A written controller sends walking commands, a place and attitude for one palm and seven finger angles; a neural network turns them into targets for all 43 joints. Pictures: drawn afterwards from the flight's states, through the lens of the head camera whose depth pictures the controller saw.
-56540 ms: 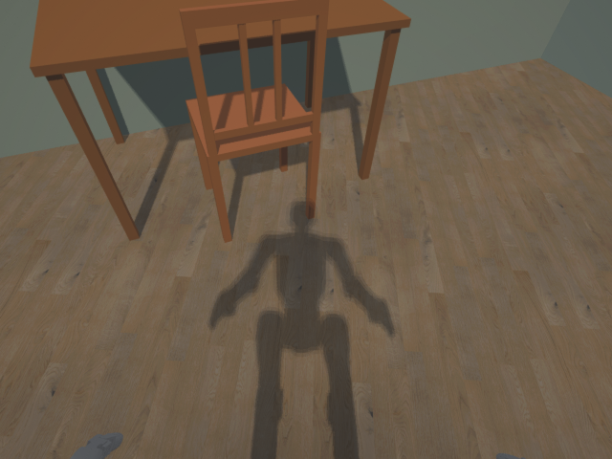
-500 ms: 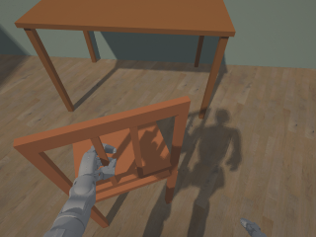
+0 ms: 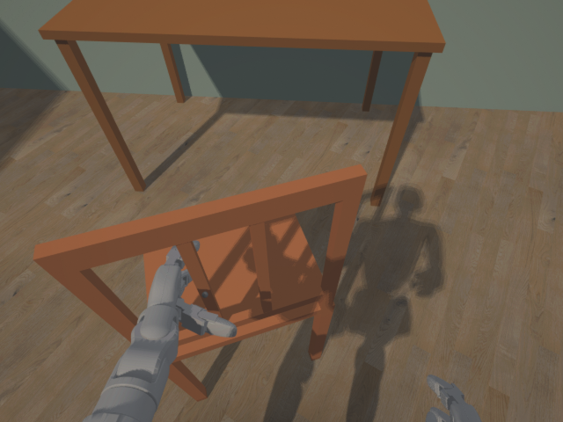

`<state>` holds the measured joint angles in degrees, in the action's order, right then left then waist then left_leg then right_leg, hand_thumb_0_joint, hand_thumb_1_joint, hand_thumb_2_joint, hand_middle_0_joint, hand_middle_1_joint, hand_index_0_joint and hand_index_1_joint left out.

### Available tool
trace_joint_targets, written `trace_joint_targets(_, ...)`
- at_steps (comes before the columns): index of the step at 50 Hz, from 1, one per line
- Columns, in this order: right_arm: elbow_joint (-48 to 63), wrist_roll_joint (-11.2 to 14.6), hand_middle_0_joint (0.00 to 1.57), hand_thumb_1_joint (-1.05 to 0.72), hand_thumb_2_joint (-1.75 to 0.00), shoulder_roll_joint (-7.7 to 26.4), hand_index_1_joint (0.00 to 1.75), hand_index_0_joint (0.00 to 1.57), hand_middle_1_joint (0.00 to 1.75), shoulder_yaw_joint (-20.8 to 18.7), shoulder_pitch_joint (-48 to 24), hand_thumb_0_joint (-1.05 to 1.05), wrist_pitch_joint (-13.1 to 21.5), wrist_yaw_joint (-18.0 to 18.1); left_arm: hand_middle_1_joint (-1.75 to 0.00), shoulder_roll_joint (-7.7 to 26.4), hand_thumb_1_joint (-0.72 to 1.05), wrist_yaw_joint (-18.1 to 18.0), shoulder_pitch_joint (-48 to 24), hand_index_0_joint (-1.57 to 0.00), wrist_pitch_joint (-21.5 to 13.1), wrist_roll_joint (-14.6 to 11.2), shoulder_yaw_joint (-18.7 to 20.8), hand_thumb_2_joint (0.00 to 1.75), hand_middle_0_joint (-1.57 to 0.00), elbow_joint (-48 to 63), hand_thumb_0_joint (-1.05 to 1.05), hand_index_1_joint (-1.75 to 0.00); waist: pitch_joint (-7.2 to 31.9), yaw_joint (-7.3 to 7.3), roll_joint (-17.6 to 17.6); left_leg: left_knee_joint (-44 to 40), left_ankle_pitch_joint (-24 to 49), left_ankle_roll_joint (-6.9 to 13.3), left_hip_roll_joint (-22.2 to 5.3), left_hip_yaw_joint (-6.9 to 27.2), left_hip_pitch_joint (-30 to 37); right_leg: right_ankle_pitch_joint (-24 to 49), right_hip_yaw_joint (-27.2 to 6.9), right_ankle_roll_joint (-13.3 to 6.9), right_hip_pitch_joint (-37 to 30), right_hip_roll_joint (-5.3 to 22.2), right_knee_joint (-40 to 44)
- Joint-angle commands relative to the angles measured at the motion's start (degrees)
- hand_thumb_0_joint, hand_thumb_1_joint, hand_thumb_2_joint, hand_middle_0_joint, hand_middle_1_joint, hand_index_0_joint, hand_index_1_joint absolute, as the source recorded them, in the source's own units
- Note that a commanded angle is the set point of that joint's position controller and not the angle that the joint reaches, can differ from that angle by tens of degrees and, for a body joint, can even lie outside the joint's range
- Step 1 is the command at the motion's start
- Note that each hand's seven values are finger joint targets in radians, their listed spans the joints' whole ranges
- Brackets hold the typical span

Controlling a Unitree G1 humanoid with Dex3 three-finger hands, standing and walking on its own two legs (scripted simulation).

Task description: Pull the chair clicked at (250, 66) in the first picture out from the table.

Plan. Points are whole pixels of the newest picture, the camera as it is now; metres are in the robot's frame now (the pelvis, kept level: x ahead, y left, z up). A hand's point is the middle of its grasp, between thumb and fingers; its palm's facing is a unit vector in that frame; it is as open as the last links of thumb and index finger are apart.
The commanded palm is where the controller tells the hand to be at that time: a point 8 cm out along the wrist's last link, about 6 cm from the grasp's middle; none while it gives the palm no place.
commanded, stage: open the thumb and straighten the fingers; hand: left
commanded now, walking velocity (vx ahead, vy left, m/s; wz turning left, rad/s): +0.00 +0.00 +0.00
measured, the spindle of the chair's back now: (204, 289) +0.33 +0.14 -0.05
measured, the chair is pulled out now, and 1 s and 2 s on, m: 0.63 0.63 0.63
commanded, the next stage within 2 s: draw the fingers out of the gap in 0.10 s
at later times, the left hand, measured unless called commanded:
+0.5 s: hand (194, 323) +0.27 +0.14 -0.03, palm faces +0.06 -0.98 -0.21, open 17.5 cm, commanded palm +0.24 +0.19 -0.01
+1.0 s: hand (191, 384) +0.18 +0.13 -0.03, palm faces +0.06 -0.98 -0.21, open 17.5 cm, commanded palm +0.16 +0.17 -0.01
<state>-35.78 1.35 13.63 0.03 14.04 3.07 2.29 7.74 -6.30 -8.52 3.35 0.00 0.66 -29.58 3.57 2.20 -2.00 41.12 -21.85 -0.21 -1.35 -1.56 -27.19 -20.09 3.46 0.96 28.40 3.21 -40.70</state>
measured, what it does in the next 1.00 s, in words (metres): stands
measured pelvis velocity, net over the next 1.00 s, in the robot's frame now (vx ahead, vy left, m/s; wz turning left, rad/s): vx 0.00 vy -0.02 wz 0.04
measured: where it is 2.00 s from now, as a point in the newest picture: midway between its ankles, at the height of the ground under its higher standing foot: outside the picture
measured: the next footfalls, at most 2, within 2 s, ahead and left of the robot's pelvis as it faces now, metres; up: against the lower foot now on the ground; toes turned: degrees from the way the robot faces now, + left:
none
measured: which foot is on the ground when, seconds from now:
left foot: down 0.00-1.00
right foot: down 0.00-1.00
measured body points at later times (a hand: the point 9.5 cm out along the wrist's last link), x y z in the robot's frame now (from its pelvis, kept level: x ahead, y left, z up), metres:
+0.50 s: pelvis +0.00 -0.01 +0.00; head +0.04 -0.03 +0.44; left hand +0.26 +0.19 -0.02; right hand +0.15 -0.26 -0.10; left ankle -0.01 +0.12 -0.72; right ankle +0.00 -0.13 -0.72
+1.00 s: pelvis +0.00 -0.02 -0.01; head +0.03 -0.03 +0.43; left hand +0.18 +0.18 -0.01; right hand +0.18 -0.25 -0.09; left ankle -0.01 +0.12 -0.72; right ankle +0.00 -0.13 -0.72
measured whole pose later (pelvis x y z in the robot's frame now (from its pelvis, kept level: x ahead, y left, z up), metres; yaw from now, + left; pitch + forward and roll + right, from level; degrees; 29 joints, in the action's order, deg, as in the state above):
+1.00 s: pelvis +0.00 -0.02 -0.01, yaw +2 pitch +8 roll +0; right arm -28.3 1.4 13.5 1.4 14.2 8.0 4.7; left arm 9.8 -4.4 26.1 7.5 -0.9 -4.6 5.4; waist 5.5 0.8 -2.7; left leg 47.8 -24.7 -1.6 -1.6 1.5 -31.0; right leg -24.1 6.2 -0.4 31.1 3.2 -47.5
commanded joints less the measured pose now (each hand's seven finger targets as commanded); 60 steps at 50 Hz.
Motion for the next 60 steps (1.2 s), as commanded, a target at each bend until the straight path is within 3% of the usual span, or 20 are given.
trace_joint_targets(1,7.77,0.28,0.2,-0.9,-0.9,7.68,0.3,0.2,0.3,-2.86,-0.98,0.0,2.9,0.46,0.0,5.53,-0.55,-0.53,-13.48,0.0,-2.87,-0.86,1.31,0.2,0.0,16.12,0.0,0.0,16.94,0.24,0.1,-4.47,21.05,0.55,-0.41,1.16,7.77,18.96,1.07,-1.46,-8.11,-1.35,2.8)
trace_joint_targets(7,7.84,0.35,0.2,-0.9,-0.9,8.05,0.3,0.2,0.3,-2.92,-0.68,0.0,2.87,0.39,0.0,3.06,-0.55,-0.25,-11.33,0.0,-0.77,-0.85,-1.78,0.2,0.0,16.63,0.0,0.0,15.83,1.31,3.03,-3.51,21.59,0.63,-0.54,1.65,7.01,19.64,1.64,-1.09,-6.35,-1.46,2.42)
trace_joint_targets(9,8.25,0.27,0.2,-0.9,-0.9,8.2,0.3,0.2,0.3,-2.83,-0.96,0.0,2.7,0.51,0.0,5.21,-0.55,-0.68,-10.15,0.0,-0.1,-0.68,0.13,0.2,0.0,17.51,0.0,0.0,15.81,0.63,2.59,-3.53,20.37,0.77,-0.14,1.35,6.32,19.78,1.38,-1.2,-7.39,-1.38,2.55)
trace_joint_targets(10,7.83,0.21,0.2,-0.9,-0.9,8.54,0.3,0.2,0.3,-2.8,-0.8,0.0,2.17,0.78,0.0,9.86,-0.55,-1.07,-10.18,0.0,0.2,-0.33,4.29,0.2,0.0,15.66,0.0,0.0,14.89,0.27,3.72,-3.57,19.26,0.77,-0.08,1.42,5.07,19.33,1.21,-1.25,-7.48,-1.35,2.45)
trace_joint_targets(11,8.65,0.05,0.2,-0.9,-0.9,8.01,0.3,0.2,0.3,-2.59,-1.18,0.0,2.0,0.81,0.0,7.88,-0.55,-0.92,-8.47,0.0,0.25,-0.23,3.09,0.2,0.0,16.68,0.0,0.0,15.58,-0.25,3.55,-3.81,19.03,0.86,0.19,1.05,4.8,19.53,1.1,-1.2,-8.35,-1.26,2.33)
trace_joint_targets(13,9.38,0.13,0.2,-0.9,-0.9,8.01,0.3,0.2,0.3,-2.44,-2.05,0.0,1.81,0.93,0.0,9.44,-0.55,-0.91,-5.28,0.0,0.36,-0.39,4.64,0.2,0.0,17.41,0.0,0.0,14.5,-1.03,2.31,-3.85,17.83,0.91,0.26,0.77,3.95,18.84,0.82,-1.32,-8.76,-1.13,2.72)
trace_joint_targets(15,10.32,0.09,0.2,-0.9,-0.9,7.43,0.3,0.2,0.3,-2.35,-2.42,0.0,2.04,0.91,0.0,8.33,-0.55,-0.58,-2.74,0.0,-0.19,-0.72,3.76,0.2,0.0,21.0,0.0,0.0,15.75,-1.08,1.38,-3.69,18.51,0.94,0.29,0.48,4.59,19.56,0.79,-1.33,-9.52,-1.06,2.37)
trace_joint_targets(17,11.06,0.28,0.2,-0.9,-0.9,7.25,0.3,0.2,0.3,-2.29,-2.86,0.0,2.43,0.86,0.0,6.58,-0.55,0.15,0.13,0.0,-0.42,-1.26,1.78,0.2,0.0,24.04,0.0,0.0,16.07,-0.81,0.63,-3.31,19.12,0.97,0.21,0.17,4.94,20.4,0.66,-1.26,-9.51,-1.03,2.39)
trace_joint_targets(20,11.27,0.44,0.2,-0.9,-0.9,7.72,0.3,0.2,0.3,-2.27,-2.97,0.0,2.93,1.3,0.0,7.72,-0.55,1.14,2.19,0.0,-0.12,-2.09,2.05,0.2,0.0,25.38,0.0,0.0,14.07,0.17,3.97,-3.09,16.5,1.24,0.23,0.47,3.57,18.81,0.69,-0.88,-8.84,-1.16,3.02)
trace_joint_targets(22,11.78,0.46,0.2,-0.9,-0.9,7.56,0.3,0.2,0.3,-2.14,-3.42,0.0,3.58,1.51,0.0,6.7,-0.55,1.74,4.44,0.0,-0.05,-2.08,0.64,0.2,0.0,27.66,0.0,0.0,13.49,0.11,2.05,-3.08,15.99,1.21,0.39,0.59,3.63,17.82,0.89,-0.98,-8.01,-1.06,2.84)
trace_joint_targets(26,12.1,0.46,0.2,-0.9,-0.9,7.79,0.3,0.2,0.3,-2.01,-3.46,0.0,4.72,2.01,0.0,8.23,-0.55,2.05,7.76,0.0,0.05,-2.54,1.25,0.2,0.0,31.08,0.0,0.0,12.91,0.25,2.89,-2.51,14.45,1.36,0.67,0.98,3.15,16.49,0.72,-0.74,-7.42,-1.02,2.96)
trace_joint_targets(29,12.6,0.39,0.2,-0.9,-0.9,7.56,0.3,0.2,0.3,-1.96,-3.45,0.0,5.73,2.32,0.0,9.07,-0.55,1.84,11.89,0.0,-0.49,-2.28,1.47,0.2,0.0,34.8,0.0,0.0,13.71,-0.28,1.4,-2.25,14.85,1.27,0.83,1.06,3.6,16.37,0.7,-0.9,-7.73,-0.82,2.5)
trace_joint_targets(31,13.28,0.47,0.2,-0.9,-0.9,7.22,0.3,0.2,0.3,-1.76,-3.64,0.0,6.33,2.26,0.0,7.01,-0.55,1.83,15.6,0.0,-0.57,-2.26,-0.74,0.2,0.0,36.23,0.0,0.0,12.58,-0.13,2.52,-1.9,14.34,1.29,0.81,1.26,3.17,15.67,0.99,-0.79,-6.53,-0.86,2.18)
trace_joint_targets(37,14.64,0.37,0.2,-0.9,-0.9,7.09,0.3,0.2,0.3,-1.54,-3.71,0.0,7.12,2.38,0.0,6.86,-0.55,1.87,22.19,0.0,0.52,-1.78,-1.54,0.2,0.0,39.3,0.0,0.0,10.39,-0.43,3.36,-0.98,11.37,1.32,1.19,1.5,1.0,12.57,0.94,-0.59,-4.76,-0.76,1.82)
trace_joint_targets(38,14.61,0.34,0.2,-0.9,-0.9,7.34,0.3,0.2,0.3,-1.55,-3.88,0.0,7.17,2.53,0.0,8.82,-0.55,1.64,22.81,0.0,0.7,-1.61,0.06,0.2,0.0,39.44,0.0,0.0,9.68,-0.63,3.13,-0.88,11.05,1.34,1.25,1.57,0.19,12.17,0.71,-0.77,-4.96,-0.71,2.06)
trace_joint_targets(47,16.52,0.33,0.2,-0.9,-0.9,6.36,0.3,0.2,0.3,-1.3,-3.57,0.0,8.38,2.85,0.0,6.38,-0.55,1.45,30.79,0.0,0.7,-0.89,-3.38,0.2,0.0,47.96,0.0,0.0,9.81,-0.4,1.24,0.61,10.41,1.32,1.43,2.19,-0.05,10.17,1.36,-0.91,-2.35,-0.83,0.38)
trace_joint_targets(54,17.22,0.28,0.2,-0.9,-0.9,5.91,0.3,0.2,0.3,-1.4,-3.88,0.0,8.65,3.14,0.0,6.23,-0.55,1.01,37.88,0.0,1.74,-0.14,-4.17,0.2,0.0,51.52,0.0,0.0,9.18,-0.62,3.08,1.52,8.73,1.43,1.73,2.61,-2.37,7.97,1.31,-0.91,-1.48,-0.85,-0.2)
trace_joint_targets(55,16.2,-0.13,0.2,-0.9,-0.9,5.19,0.3,0.2,0.3,-1.37,-3.02,0.0,10.32,3.39,0.0,1.9,-0.55,3.08,31.42,0.0,-7.15,-7.95,-2.59,0.2,0.0,60.99,0.0,0.0,8.52,0.6,6.66,4.3,9.99,0.84,2.22,3.07,-3.21,10.01,2.51,-1.01,1.35,-1.74,-1.53)
trace_joint_targets(58,13.21,0.07,0.2,-0.9,-0.9,4.93,0.3,0.2,0.3,-2.27,-2.88,0.0,12.27,3.33,0.0,8.92,-0.55,5.31,38.42,0.0,-15.84,-9.16,4.61,0.2,0.0,57.38,0.0,0.0,11.64,-2.09,2.15,5.34,10.44,0.64,2.21,2.75,-4.2,9.92,1.22,-1.54,-0.4,-1.45,-3.34)
trace_joint_targets(60,12.5,0.46,0.2,-0.9,-0.9,4.11,0.3,0.2,0.3,-2.5,-3.1,0.0,13.22,2.67,0.0,7.96,-0.55,7.14,38.83,0.0,-21.2,-9.86,4.61,0.2,0.0,58.77,0.0,0.0,11.55,-2.16,-1.7,6.06,11.28,0.17,2.15,2.32,-3.95,10.0,1.46,-1.87,1.19,-1.49,-4.93)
